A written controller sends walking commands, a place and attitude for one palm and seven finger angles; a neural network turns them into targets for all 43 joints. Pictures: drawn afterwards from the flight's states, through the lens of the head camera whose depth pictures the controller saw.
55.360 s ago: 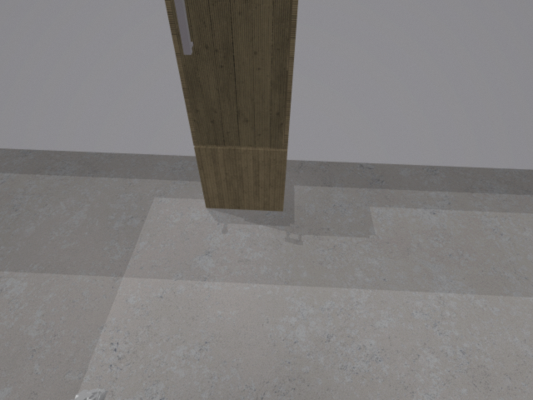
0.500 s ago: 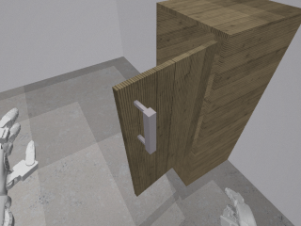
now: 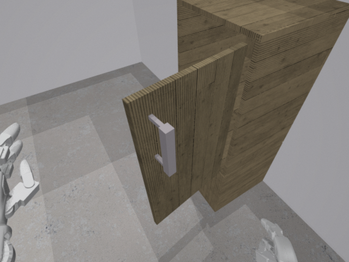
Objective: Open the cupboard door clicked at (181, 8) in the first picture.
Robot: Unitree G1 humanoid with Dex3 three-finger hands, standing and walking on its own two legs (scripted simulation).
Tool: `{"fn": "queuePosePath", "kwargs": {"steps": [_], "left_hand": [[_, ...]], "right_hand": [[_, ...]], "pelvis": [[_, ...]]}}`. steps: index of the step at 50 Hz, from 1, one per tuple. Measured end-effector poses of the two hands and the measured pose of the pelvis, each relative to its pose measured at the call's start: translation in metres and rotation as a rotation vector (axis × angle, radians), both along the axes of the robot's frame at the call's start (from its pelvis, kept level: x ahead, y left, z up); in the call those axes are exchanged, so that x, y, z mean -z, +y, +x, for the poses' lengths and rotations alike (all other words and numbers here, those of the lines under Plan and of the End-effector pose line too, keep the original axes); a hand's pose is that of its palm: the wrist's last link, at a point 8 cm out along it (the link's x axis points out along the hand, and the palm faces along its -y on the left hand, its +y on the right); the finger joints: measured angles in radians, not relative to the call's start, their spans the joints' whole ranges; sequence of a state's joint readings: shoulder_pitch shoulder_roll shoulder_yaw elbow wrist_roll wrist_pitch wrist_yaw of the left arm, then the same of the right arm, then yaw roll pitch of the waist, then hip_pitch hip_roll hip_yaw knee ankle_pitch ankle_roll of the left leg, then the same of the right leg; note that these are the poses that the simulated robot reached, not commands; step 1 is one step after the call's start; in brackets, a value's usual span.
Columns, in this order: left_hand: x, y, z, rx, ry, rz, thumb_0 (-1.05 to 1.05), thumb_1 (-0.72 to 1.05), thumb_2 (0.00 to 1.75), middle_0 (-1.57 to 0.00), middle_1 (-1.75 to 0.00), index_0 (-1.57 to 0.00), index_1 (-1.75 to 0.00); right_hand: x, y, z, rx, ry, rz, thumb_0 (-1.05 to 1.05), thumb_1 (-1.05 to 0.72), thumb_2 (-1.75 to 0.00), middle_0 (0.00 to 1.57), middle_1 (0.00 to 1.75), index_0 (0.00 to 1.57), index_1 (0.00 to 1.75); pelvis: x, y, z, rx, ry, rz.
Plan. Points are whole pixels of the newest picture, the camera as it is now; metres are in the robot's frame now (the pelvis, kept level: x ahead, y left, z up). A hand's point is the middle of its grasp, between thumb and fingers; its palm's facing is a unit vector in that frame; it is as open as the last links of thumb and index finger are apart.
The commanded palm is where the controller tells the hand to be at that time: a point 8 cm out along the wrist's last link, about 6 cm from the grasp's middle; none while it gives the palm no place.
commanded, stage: step back with the hand held close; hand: left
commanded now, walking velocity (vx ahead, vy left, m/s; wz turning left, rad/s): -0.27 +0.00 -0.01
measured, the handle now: (162, 146) +0.33 +0.07 +0.12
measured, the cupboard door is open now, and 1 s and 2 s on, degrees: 99 99 99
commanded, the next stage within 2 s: stop stepping back and stand still in 0.96 s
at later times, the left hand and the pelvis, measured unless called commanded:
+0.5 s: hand out of the picture +0.12 +0.29 +0.15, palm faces +0.40 -0.77 -0.50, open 7.4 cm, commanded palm +0.06 +0.33 +0.17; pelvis -0.09 +0.03 -0.01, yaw -1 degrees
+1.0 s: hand out of the picture +0.01 +0.29 +0.17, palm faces +0.47 -0.77 -0.43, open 7.4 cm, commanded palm -0.05 +0.32 +0.17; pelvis -0.19 +0.03 -0.02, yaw -1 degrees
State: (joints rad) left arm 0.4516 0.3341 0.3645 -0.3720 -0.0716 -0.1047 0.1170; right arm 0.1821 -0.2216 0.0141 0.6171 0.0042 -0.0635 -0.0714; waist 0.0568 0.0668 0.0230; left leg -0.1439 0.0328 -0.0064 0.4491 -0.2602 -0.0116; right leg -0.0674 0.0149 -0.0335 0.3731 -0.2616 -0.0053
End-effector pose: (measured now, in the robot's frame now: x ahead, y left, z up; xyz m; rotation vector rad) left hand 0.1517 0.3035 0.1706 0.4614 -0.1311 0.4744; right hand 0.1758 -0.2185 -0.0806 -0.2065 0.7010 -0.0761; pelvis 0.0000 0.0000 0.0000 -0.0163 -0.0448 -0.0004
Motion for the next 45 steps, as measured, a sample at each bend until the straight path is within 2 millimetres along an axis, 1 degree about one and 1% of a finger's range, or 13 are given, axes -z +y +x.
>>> {"fn": "queuePosePath", "kwargs": {"steps": [3, 7, 11, 15, 22, 27, 31, 34, 37, 39, 41, 43, 45], "left_hand": [[-0.003, 0.001, 0.0, 0.024, 0.013, 0.039, 0.01, 0.89, 0.9, -0.21, -0.3, -0.21, -0.3], [0.003, 0.0, -0.003, 0.071, 0.072, 0.058, 0.01, 0.89, 0.9, -0.21, -0.3, -0.21, -0.3], [0.008, 0.003, -0.01, 0.102, 0.101, 0.069, 0.01, 0.89, 0.89, -0.21, -0.3, -0.21, -0.3], [0.006, 0.01, -0.022, 0.117, 0.077, 0.087, 0.01, 0.89, 0.89, -0.22, -0.3, -0.21, -0.3], [0.0, 0.02, -0.057, 0.118, 0.002, 0.123, 0.01, 0.89, 0.89, -0.22, -0.3, -0.21, -0.3], [0.001, 0.025, -0.087, 0.081, -0.042, 0.15, 0.01, 0.89, 0.89, -0.21, -0.3, -0.21, -0.3], [0.002, 0.026, -0.109, 0.045, -0.085, 0.136, 0.01, 0.89, 0.89, -0.21, -0.3, -0.21, -0.3], [0.002, 0.026, -0.121, 0.042, -0.125, 0.113, 0.01, 0.89, 0.9, -0.21, -0.3, -0.21, -0.3], [0.002, 0.03, -0.129, 0.061, -0.161, 0.106, 0.01, 0.89, 0.9, -0.21, -0.3, -0.21, -0.3], [0.0, 0.035, -0.133, 0.07, -0.168, 0.121, 0.01, 0.88, 0.9, -0.21, -0.3, -0.21, -0.3], [-0.007, 0.039, -0.14, 0.072, -0.177, 0.152, 0.01, 0.88, 0.9, -0.22, -0.3, -0.21, -0.3], [-0.015, 0.042, -0.149, 0.071, -0.19, 0.17, 0.01, 0.88, 0.89, -0.22, -0.3, -0.21, -0.3], [-0.017, 0.042, -0.16, 0.063, -0.188, 0.163, 0.01, 0.89, 0.9, -0.21, -0.3, -0.21, -0.3]], "right_hand": [[0.0, -0.005, -0.005, 0.025, 0.018, -0.004, 0.01, -0.9, -0.9, 0.2, 0.3, 0.2, 0.3], [-0.001, -0.011, -0.016, 0.077, 0.035, -0.017, 0.01, -0.9, -0.9, 0.2, 0.3, 0.2, 0.3], [-0.003, -0.014, -0.033, 0.119, 0.053, -0.039, 0.01, -0.91, -0.9, 0.2, 0.3, 0.2, 0.3], [-0.005, -0.012, -0.053, 0.134, 0.061, -0.059, 0.01, -0.91, -0.9, 0.2, 0.3, 0.2, 0.3], [-0.004, 0.002, -0.091, 0.118, 0.046, -0.067, 0.01, -0.91, -0.9, 0.2, 0.3, 0.2, 0.3], [0.005, 0.011, -0.114, 0.089, 0.026, -0.056, 0.01, -0.9, -0.9, 0.2, 0.3, 0.2, 0.3], [0.014, 0.014, -0.132, 0.063, 0.033, -0.053, 0.01, -0.9, -0.9, 0.2, 0.3, 0.2, 0.3], [0.018, 0.015, -0.147, 0.053, 0.052, -0.066, 0.01, -0.9, -0.9, 0.2, 0.3, 0.2, 0.3], [0.02, 0.016, -0.162, 0.065, 0.065, -0.089, 0.01, -0.9, -0.9, 0.2, 0.3, 0.2, 0.3], [0.019, 0.018, -0.171, 0.079, 0.059, -0.098, 0.01, -0.9, -0.9, 0.2, 0.3, 0.2, 0.3], [0.017, 0.021, -0.18, 0.087, 0.047, -0.09, 0.01, -0.9, -0.9, 0.2, 0.3, 0.2, 0.3], [0.014, 0.025, -0.189, 0.086, 0.044, -0.066, 0.01, -0.9, -0.9, 0.2, 0.3, 0.2, 0.3], [0.011, 0.028, -0.196, 0.077, 0.038, -0.043, 0.01, -0.9, -0.9, 0.2, 0.3, 0.2, 0.3]], "pelvis": [[0.0, 0.002, -0.005, 0.006, 0.023, -0.005], [0.001, 0.009, -0.013, 0.021, 0.043, -0.004], [0.002, 0.014, -0.026, 0.029, 0.048, -0.002], [0.004, 0.02, -0.042, 0.031, 0.049, -0.003], [0.01, 0.027, -0.073, 0.023, 0.046, -0.009], [0.018, 0.028, -0.095, 0.01, 0.033, -0.015], [0.022, 0.028, -0.111, -0.006, 0.026, -0.021], [0.024, 0.031, -0.122, -0.01, 0.024, -0.021], [0.027, 0.038, -0.134, -0.011, 0.013, -0.025], [0.027, 0.041, -0.142, -0.012, 0.01, -0.044], [0.026, 0.04, -0.151, -0.024, 0.01, -0.065], [0.022, 0.038, -0.159, -0.024, 0.016, -0.068], [0.019, 0.035, -0.165, -0.015, 0.032, -0.066]]}}
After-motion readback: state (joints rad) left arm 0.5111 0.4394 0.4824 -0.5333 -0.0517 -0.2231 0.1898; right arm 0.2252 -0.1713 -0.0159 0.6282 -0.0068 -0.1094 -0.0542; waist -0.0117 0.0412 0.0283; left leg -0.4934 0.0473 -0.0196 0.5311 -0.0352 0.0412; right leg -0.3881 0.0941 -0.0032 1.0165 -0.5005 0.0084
